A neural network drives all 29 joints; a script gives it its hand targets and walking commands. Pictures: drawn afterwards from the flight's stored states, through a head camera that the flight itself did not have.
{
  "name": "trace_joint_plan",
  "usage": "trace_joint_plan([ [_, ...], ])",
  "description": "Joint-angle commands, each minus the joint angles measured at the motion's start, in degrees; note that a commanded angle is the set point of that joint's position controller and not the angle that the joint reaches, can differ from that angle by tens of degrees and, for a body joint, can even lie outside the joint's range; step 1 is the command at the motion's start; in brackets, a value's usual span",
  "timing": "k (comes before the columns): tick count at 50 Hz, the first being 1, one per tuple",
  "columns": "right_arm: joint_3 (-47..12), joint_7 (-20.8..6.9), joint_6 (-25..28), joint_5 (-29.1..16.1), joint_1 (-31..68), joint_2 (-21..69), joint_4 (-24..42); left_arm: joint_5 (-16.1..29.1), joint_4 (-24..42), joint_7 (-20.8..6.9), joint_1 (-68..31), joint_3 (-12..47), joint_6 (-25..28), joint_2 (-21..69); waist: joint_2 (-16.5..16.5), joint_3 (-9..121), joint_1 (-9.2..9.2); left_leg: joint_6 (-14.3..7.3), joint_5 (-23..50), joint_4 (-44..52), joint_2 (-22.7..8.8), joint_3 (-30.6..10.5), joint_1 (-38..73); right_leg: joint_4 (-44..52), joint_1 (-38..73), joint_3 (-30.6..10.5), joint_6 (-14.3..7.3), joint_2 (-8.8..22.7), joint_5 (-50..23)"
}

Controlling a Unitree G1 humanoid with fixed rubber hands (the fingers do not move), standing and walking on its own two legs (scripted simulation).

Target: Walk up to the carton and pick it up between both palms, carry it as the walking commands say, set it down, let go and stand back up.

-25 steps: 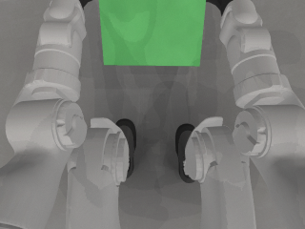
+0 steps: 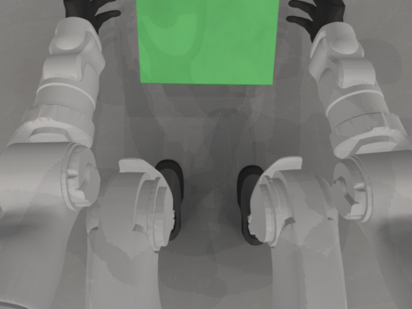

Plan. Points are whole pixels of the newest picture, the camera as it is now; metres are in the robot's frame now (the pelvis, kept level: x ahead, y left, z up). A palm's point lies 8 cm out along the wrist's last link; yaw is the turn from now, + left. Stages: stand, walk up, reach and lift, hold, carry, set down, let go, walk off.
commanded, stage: set down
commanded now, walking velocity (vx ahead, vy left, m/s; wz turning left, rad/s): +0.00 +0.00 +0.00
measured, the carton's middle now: (206, 6) +0.55 +0.03 -0.27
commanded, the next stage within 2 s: let go in 1.50 s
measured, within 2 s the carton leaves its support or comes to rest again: neither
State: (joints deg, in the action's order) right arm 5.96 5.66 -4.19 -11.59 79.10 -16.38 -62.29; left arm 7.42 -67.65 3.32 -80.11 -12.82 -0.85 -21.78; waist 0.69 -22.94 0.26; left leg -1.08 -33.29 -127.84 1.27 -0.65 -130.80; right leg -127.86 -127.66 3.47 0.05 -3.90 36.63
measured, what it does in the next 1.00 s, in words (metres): rises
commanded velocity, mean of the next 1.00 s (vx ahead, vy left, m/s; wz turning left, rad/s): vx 0.00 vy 0.00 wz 0.00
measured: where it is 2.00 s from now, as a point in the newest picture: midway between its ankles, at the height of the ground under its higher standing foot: (211, 215)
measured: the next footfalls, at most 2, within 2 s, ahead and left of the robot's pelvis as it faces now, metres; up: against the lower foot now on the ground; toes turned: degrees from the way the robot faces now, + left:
none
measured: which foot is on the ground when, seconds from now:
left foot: down 0.00-1.00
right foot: down 0.00-1.00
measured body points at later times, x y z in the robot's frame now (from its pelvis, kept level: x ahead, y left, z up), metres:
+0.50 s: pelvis -0.02 +0.00 +0.03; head +0.34 +0.01 +0.29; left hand +0.52 +0.23 -0.12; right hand +0.55 -0.14 -0.11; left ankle +0.11 +0.11 -0.33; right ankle +0.10 -0.11 -0.33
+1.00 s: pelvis -0.02 +0.00 +0.15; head +0.33 +0.02 +0.41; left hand +0.53 +0.23 +0.02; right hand +0.54 -0.13 +0.03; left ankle +0.11 +0.11 -0.33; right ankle +0.10 -0.11 -0.33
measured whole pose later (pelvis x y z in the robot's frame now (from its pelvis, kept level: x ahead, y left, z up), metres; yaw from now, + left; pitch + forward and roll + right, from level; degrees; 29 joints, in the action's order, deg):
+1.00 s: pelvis -0.02 +0.00 +0.15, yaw +2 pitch +26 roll -2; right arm 4.8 10.7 -24.7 -12.3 74.7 -19.9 -31.8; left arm 10.3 -41.5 5.5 -77.5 -10.2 -22.0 -23.8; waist 0.7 -30.0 0.9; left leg -1.4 -27.8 -99.8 1.7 -0.4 -98.4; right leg -100.1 -96.1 0.7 0.1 -3.9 30.4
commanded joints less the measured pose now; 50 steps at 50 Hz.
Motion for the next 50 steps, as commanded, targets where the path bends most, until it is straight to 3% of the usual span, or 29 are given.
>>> trace_joint_plan([
  [1,-3.1,0.8,3.1,-0.8,16.1,-7.5,6.7,1.1,3.6,1.1,-14.4,3.4,2.5,-10.6,0.1,65.9,6.47,2.1,28.5,6.3,-0.1,0.0,37.1,6.9,21.8,-4.1,2.7,0.0,-24.6],
  [2,-2.9,1.1,3.1,-0.6,16.9,-8.1,9.7,2.5,6.9,1.1,-15.5,3.9,2.4,-10.3,-1.0,71.6,5.67,2.2,31.0,6.1,-0.1,-0.2,40.0,7.3,24.8,-4.0,2.7,0.3,-26.8],
  [3,-3.0,1.3,3.0,-1.7,17.7,-8.2,11.5,1.6,8.5,1.5,-15.4,3.2,2.4,-11.5,0.0,74.8,7.52,2.2,32.7,6.4,0.2,0.3,43.5,7.4,24.8,-3.6,2.8,-0.2,-26.6],
  [4,-1.9,1.6,2.7,-0.4,16.7,-8.8,11.3,1.4,8.9,1.8,-14.8,2.8,2.0,-11.8,-0.3,76.3,6.51,2.4,32.5,6.6,0.4,0.5,43.7,7.8,25.9,-3.2,2.9,-0.4,-26.8],
  [8,-2.9,2.7,1.6,-2.9,17.2,-9.9,22.0,2.3,21.8,3.2,-15.4,3.6,0.8,-12.5,0.9,97.7,7.81,2.3,37.1,8.0,1.2,1.6,58.1,9.0,35.3,-2.0,2.5,-0.9,-29.3],
  [10,-4.1,3.4,-0.9,-4.4,16.5,-9.8,23.5,3.6,26.4,4.1,-16.8,4.3,-1.1,-12.7,0.9,106.1,7.22,2.1,33.8,9.4,1.2,2.4,64.9,10.2,40.3,-0.8,2.2,-0.6,-25.9],
  [11,-3.7,3.9,-2.4,-3.6,16.9,-10.4,22.2,5.6,24.7,4.1,-17.5,5.7,-2.6,-12.6,-0.1,106.9,5.42,1.7,30.0,10.5,1.3,2.5,65.0,11.1,43.0,-0.4,1.9,-0.6,-23.1],
  [12,-5.4,4.2,-3.4,-5.4,17.2,-8.7,25.2,5.7,27.4,4.0,-17.4,5.1,-3.7,-13.4,-0.2,110.3,7.54,1.4,31.6,10.5,1.5,3.8,65.4,11.6,47.1,-1.4,1.8,-0.9,-25.9],
  [13,-5.0,4.5,-4.1,-5.5,17.1,-8.5,28.8,7.4,30.0,3.8,-17.4,6.7,-4.3,-12.6,-0.7,110.6,5.53,1.1,32.7,11.0,2.0,3.6,66.2,12.1,47.2,-0.8,2.1,-1.5,-27.4],
  [15,-5.4,4.7,-5.6,-5.0,17.8,-7.9,30.0,6.5,31.1,3.4,-16.1,5.0,-5.8,-13.2,-2.5,105.7,7.26,0.5,29.6,12.4,2.1,4.8,60.2,14.5,48.6,-2.1,1.8,-1.5,-26.3],
  [16,-3.3,5.1,-6.6,-4.0,19.2,-9.7,28.9,5.8,30.6,3.1,-18.2,5.0,-6.9,-13.6,-0.7,103.0,6.32,0.4,25.9,14.1,1.8,4.5,59.2,15.3,47.1,-1.8,1.6,-1.4,-22.9],
  [19,-2.3,5.4,-8.1,-2.6,19.4,-9.7,27.7,4.9,28.1,2.8,-18.2,3.4,-8.4,-14.4,-2.1,97.8,5.03,-0.4,20.2,16.8,1.9,4.0,56.8,18.1,45.1,-1.4,1.3,-0.8,-17.5],
  [22,-0.8,5.8,-9.2,-2.0,18.9,-9.8,29.1,5.0,32.5,2.8,-19.9,3.0,-9.3,-14.5,-1.3,104.3,4.44,-0.1,22.7,18.3,2.1,3.7,61.1,19.3,48.9,-1.6,1.2,-1.0,-20.4],
  [23,-2.0,6.0,-9.5,-2.8,20.1,-9.4,31.2,5.3,32.5,2.6,-20.0,2.5,-9.8,-14.8,-3.8,105.3,4.65,-0.2,22.8,18.4,2.2,3.8,59.8,20.1,50.3,-1.5,1.4,-1.0,-20.9],
  [24,-0.8,6.1,-9.9,-1.7,20.4,-10.4,30.0,4.3,31.8,2.7,-19.8,3.0,-10.3,-14.6,-1.0,105.0,5.23,0.0,23.1,19.8,2.5,3.8,61.3,20.8,49.3,-1.7,1.1,-1.1,-20.6],
  [25,-1.0,6.3,-10.3,-1.6,20.2,-10.4,32.5,3.6,34.2,2.6,-19.6,0.7,-10.4,-16.6,-3.0,107.5,5.73,-0.1,22.7,20.0,2.4,4.6,60.9,22.4,53.3,-2.4,1.5,-1.0,-21.3],
  [27,-1.4,6.2,-11.7,-1.8,19.3,-8.8,28.1,3.7,30.0,2.1,-19.6,1.8,-11.5,-16.1,-2.7,102.4,5.86,-0.6,20.0,22.7,2.5,4.2,58.9,24.1,51.5,-2.0,1.4,-1.3,-18.6],
  [29,0.4,6.4,-12.0,-0.5,19.3,-10.4,32.1,3.8,34.3,2.0,-20.2,1.2,-11.9,-15.8,-2.7,108.6,3.87,-0.5,21.4,23.8,2.7,4.0,63.0,25.5,53.8,-1.8,1.5,-1.4,-19.6],
  [31,0.3,6.6,-12.6,-0.7,19.3,-9.8,34.2,3.1,32.3,1.7,-17.3,-0.5,-13.0,-16.9,-4.2,110.5,5.3,-0.8,21.2,25.3,3.0,3.9,63.9,26.8,57.4,-1.6,1.4,-1.3,-20.1],
  [32,0.2,6.4,-13.0,-1.4,20.8,-10.1,35.1,2.9,34.3,1.9,-18.6,-0.3,-13.4,-17.0,-2.5,109.8,5.66,-0.9,21.6,26.5,3.1,3.6,63.7,27.9,56.5,-2.3,1.2,-1.1,-20.4],
  [34,0.6,6.4,-13.8,-0.7,18.8,-9.7,36.6,3.2,38.2,1.9,-19.0,-0.5,-13.9,-16.8,-3.2,114.1,4.46,-0.7,24.6,27.8,3.6,3.2,68.3,28.9,57.8,-1.5,1.2,-1.5,-22.0],
  [35,1.0,6.5,-14.2,-0.5,19.5,-9.9,37.6,1.9,36.2,1.9,-17.9,-1.6,-14.4,-17.9,-3.5,113.1,5.6,-0.8,24.8,28.5,3.7,3.5,68.3,29.9,57.7,-1.7,1.6,-1.7,-21.8],
  [37,1.1,6.3,-14.9,-0.7,16.8,-9.6,40.9,2.5,39.9,2.0,-16.6,-1.9,-14.8,-17.3,-3.6,118.6,5.19,-0.7,27.0,29.9,4.4,4.4,70.9,31.7,63.9,-2.2,1.5,-2.2,-25.2],
  [39,2.4,5.9,-16.3,-0.2,15.3,-10.4,35.3,2.3,36.6,1.4,-15.9,-0.8,-16.4,-16.7,-2.0,113.9,3.64,-0.7,23.9,32.7,4.0,3.0,71.4,33.0,59.0,-1.3,1.5,-1.7,-21.1],
  [42,3.6,5.9,-16.6,-0.1,15.0,-11.1,39.5,1.8,43.8,1.8,-17.2,-2.5,-16.7,-18.0,-1.3,118.3,4.1,-0.5,26.0,34.9,4.4,2.7,76.2,35.8,62.7,-1.7,1.2,-1.8,-22.6],
  [45,4.8,6.0,-17.7,0.3,15.2,-13.1,42.5,3.3,45.5,1.5,-17.2,-0.8,-18.1,-17.9,-1.5,122.7,1.64,-0.3,28.8,37.0,4.4,2.5,81.6,37.9,65.2,-0.6,1.3,-2.4,-25.1],
  [47,3.6,5.5,-18.5,-1.2,16.8,-12.7,44.6,2.9,43.8,1.4,-16.4,-1.6,-19.1,-18.2,-2.1,118.5,4.19,-0.5,27.0,39.0,4.1,2.8,80.3,40.5,65.3,-1.6,1.3,-1.8,-22.4],
  [48,5.1,5.7,-18.4,-0.3,15.5,-13.5,46.3,3.0,47.4,1.6,-15.9,-1.4,-19.2,-18.0,-1.8,123.1,2.45,-0.4,29.0,40.3,4.3,2.6,83.9,41.5,69.7,-1.5,1.2,-1.9,-25.8],
  [50,4.0,5.5,-19.6,-0.5,13.2,-12.2,40.3,2.4,43.3,1.4,-16.0,-1.5,-20.0,-18.2,-1.5,120.3,2.33,-0.2,28.4,41.6,4.3,2.8,82.8,43.4,68.5,-1.7,1.6,-1.6,-25.2],
])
